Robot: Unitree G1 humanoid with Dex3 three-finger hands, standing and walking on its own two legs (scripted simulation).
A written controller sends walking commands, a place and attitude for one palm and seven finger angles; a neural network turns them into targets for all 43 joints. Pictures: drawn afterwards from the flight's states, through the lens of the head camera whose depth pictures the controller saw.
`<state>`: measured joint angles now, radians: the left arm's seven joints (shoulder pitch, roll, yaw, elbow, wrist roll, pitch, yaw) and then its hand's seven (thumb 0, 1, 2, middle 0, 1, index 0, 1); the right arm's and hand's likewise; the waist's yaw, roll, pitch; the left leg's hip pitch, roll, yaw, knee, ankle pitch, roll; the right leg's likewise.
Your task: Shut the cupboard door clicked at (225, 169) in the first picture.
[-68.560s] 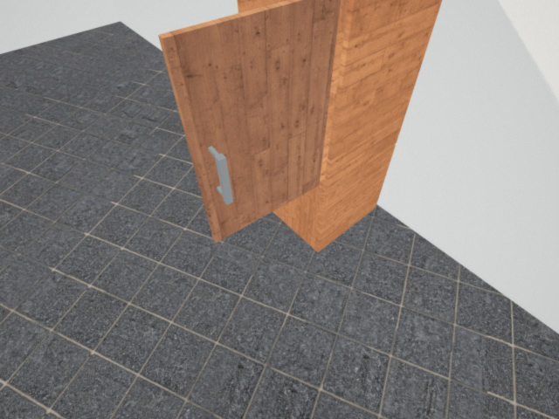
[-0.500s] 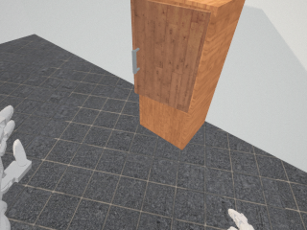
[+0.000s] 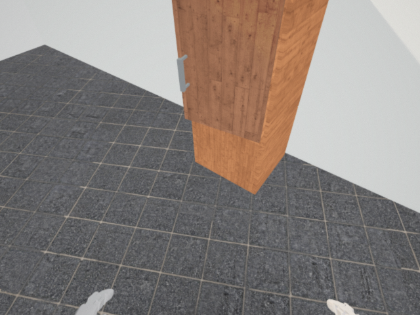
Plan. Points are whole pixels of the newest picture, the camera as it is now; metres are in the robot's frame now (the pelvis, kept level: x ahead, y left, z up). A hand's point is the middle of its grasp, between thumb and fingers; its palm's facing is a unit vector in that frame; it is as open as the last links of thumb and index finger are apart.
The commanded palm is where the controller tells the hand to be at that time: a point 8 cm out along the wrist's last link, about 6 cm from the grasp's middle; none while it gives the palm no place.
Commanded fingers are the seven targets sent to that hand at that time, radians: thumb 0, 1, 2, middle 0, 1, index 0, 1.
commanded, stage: let the arm hang, fingers relaxed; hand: left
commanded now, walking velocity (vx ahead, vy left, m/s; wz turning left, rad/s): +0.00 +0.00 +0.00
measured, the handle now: (184, 73) +1.04 +0.15 -0.06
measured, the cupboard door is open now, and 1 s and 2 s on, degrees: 8 8 8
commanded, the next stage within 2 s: look to check the result in 0.88 s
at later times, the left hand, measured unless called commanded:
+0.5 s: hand out of the picture -0.03 +0.21 -0.15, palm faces +0.00 -0.96 -0.26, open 7.3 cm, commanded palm none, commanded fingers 0.00 0.90 0.90 -0.20 -0.30 -0.20 -0.30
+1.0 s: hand out of the picture +0.03 +0.17 -0.16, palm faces -0.02 -0.98 -0.18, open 7.4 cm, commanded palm none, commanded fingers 0.00 0.90 0.90 -0.20 -0.30 -0.20 -0.30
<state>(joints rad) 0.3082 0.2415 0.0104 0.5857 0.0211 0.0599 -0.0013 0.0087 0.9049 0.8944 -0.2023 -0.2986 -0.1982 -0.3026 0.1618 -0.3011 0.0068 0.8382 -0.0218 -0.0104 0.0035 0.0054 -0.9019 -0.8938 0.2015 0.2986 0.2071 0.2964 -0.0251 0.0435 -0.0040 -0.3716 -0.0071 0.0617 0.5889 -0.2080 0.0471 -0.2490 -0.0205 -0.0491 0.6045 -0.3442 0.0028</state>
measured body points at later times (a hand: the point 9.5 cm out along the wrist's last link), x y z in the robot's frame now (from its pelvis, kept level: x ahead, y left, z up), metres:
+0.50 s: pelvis +0.00 +0.00 +0.01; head +0.01 -0.01 +0.46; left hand -0.03 +0.26 -0.13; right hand +0.02 -0.23 -0.15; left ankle +0.07 +0.09 -0.73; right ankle -0.01 -0.12 -0.73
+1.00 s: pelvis +0.02 +0.00 +0.02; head +0.03 +0.00 +0.47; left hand +0.03 +0.22 -0.14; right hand +0.02 -0.25 -0.14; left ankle +0.07 +0.09 -0.73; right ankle -0.01 -0.12 -0.73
